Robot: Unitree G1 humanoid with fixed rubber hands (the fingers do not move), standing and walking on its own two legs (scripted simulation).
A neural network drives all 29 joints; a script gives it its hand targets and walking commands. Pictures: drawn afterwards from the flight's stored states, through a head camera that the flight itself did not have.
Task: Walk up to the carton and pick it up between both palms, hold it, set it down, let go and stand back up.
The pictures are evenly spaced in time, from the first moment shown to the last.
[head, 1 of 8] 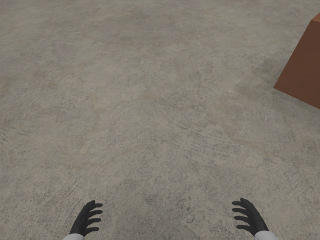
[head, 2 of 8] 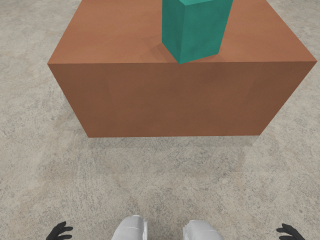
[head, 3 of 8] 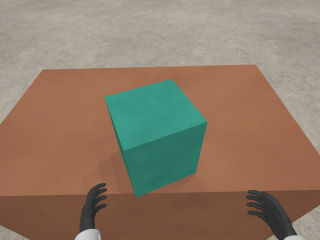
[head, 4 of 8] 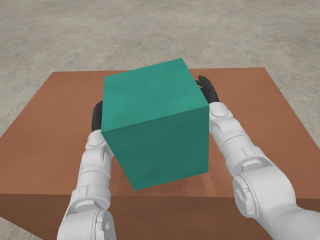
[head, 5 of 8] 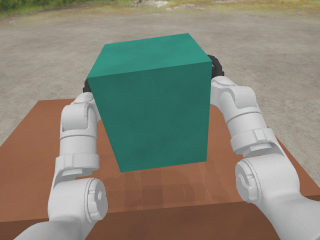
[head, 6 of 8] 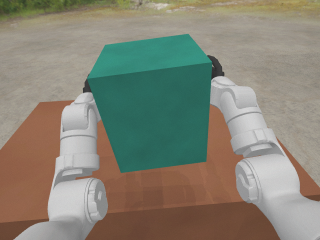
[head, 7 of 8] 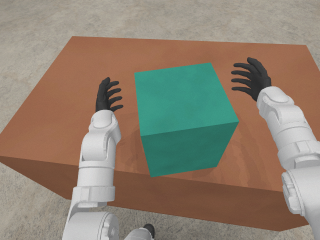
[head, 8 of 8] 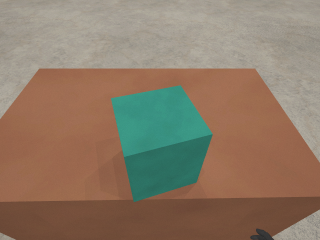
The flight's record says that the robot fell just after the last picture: no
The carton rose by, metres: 0.24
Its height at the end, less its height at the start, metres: +0.00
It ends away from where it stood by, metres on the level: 0.00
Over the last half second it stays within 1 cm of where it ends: yes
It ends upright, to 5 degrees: yes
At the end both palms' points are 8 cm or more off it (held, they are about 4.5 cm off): yes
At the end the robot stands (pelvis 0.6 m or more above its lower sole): yes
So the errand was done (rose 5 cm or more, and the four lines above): yes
